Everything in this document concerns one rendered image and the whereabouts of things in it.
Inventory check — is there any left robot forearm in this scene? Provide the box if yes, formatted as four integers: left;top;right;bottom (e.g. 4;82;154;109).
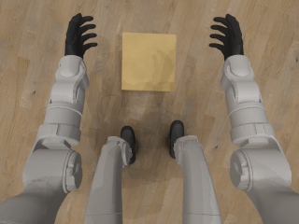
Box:
22;55;90;187

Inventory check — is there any carton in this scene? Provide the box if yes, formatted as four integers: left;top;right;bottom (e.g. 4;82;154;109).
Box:
121;32;177;92

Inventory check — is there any right robot forearm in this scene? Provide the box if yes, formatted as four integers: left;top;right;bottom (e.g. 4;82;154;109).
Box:
220;54;292;184

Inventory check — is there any left robot shin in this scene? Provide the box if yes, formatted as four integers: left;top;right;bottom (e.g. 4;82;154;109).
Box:
101;136;133;162

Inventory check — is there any left robot hand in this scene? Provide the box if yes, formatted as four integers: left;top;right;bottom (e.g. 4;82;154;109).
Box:
64;13;98;59

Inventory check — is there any right robot upper arm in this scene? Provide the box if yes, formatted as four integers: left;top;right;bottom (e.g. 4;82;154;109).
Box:
229;147;299;224

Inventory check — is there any right robot hand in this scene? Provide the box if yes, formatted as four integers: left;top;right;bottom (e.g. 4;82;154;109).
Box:
209;13;244;61

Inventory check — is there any right robot foot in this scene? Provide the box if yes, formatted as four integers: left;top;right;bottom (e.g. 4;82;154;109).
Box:
169;120;184;159

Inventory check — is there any left robot upper arm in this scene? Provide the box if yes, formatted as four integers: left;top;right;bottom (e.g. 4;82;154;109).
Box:
0;148;83;224

